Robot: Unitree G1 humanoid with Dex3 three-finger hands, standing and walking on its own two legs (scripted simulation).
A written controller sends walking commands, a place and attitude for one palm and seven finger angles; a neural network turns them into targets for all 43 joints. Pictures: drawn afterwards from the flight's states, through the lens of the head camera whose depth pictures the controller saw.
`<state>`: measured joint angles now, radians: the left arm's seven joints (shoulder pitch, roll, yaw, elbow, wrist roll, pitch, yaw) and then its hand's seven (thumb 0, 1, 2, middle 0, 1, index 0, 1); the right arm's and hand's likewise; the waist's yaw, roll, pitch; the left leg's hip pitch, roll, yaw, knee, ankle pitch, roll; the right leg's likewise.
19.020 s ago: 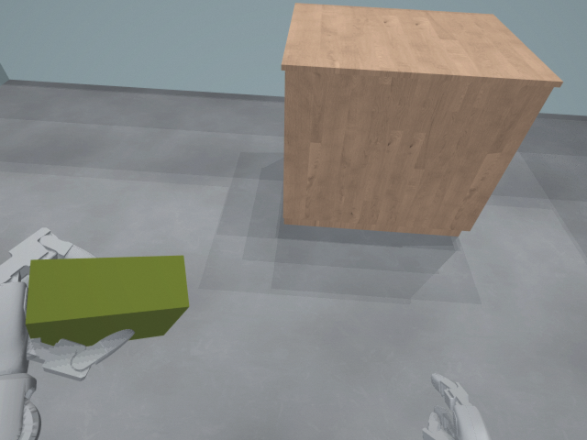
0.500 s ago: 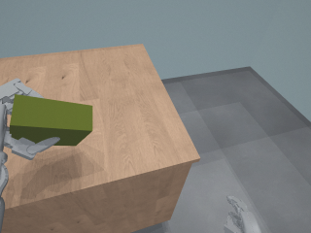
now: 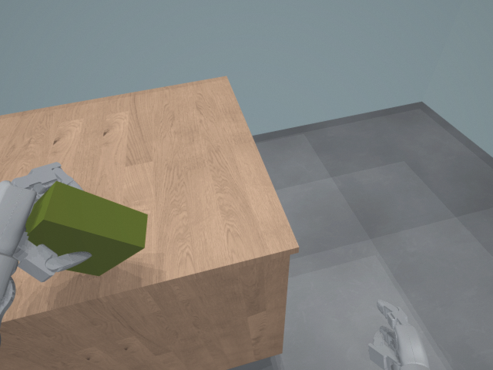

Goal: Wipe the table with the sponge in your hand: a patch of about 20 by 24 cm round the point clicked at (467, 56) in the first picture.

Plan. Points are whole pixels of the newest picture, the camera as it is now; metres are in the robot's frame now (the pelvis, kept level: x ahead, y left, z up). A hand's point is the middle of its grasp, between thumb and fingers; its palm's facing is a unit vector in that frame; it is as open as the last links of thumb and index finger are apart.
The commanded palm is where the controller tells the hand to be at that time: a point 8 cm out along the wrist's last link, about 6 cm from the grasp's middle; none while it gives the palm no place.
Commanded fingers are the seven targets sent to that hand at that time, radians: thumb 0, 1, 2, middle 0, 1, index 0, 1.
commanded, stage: turn the palm down, sponge in hand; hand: left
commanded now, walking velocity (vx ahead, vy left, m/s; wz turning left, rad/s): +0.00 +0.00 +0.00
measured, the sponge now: (95, 238) +0.25 +0.26 +0.12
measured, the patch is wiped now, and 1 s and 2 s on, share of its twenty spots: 0.00 0.00 0.00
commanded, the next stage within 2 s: move the sponge above the wiping area in 1.58 s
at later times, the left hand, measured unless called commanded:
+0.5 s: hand (57, 207) +0.24 +0.28 +0.20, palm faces +0.25 -0.34 -0.91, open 9.9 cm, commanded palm +0.21 +0.30 +0.25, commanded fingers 0.00 0.10 1.30 -1.20 -1.60 -1.20 -1.60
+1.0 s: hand (15, 202) +0.23 +0.31 +0.22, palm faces +0.23 -0.10 -0.97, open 9.9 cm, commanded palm +0.18 +0.31 +0.28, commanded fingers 0.00 0.10 1.30 -1.20 -1.60 -1.20 -1.60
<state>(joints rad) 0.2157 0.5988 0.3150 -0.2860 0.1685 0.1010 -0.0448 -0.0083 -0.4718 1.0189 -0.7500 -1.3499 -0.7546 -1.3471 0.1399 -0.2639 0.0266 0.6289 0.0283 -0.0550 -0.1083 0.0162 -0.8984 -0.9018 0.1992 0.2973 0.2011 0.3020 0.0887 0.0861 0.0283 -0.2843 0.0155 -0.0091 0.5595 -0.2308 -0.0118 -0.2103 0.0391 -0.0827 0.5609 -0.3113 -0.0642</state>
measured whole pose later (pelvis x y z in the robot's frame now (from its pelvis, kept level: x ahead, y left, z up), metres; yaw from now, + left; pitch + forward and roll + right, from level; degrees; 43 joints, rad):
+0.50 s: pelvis +0.02 +0.01 +0.00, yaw -1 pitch -1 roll +0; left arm 0.29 0.68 0.25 -0.54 0.36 0.24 -0.01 -0.01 -0.47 1.02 -0.75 -1.35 -0.76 -1.34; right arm 0.13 -0.27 0.01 0.57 0.05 0.01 -0.11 0.02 -0.90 -0.90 0.20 0.30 0.20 0.30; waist 0.11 0.10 -0.01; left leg -0.29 0.00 0.02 0.55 -0.25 0.01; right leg -0.23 0.02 -0.05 0.57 -0.33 -0.04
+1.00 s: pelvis -0.01 +0.03 +0.01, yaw -1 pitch -4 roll +0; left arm 0.05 0.71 0.09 -0.45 0.64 0.43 -0.13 0.00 -0.48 1.02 -0.75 -1.35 -0.76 -1.34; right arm -0.02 -0.27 0.08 0.62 0.06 0.06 -0.09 0.02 -0.90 -0.90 0.20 0.30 0.20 0.30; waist 0.16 0.13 0.02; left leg -0.21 -0.02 0.02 0.42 -0.15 0.03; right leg -0.16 0.00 -0.05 0.47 -0.24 -0.03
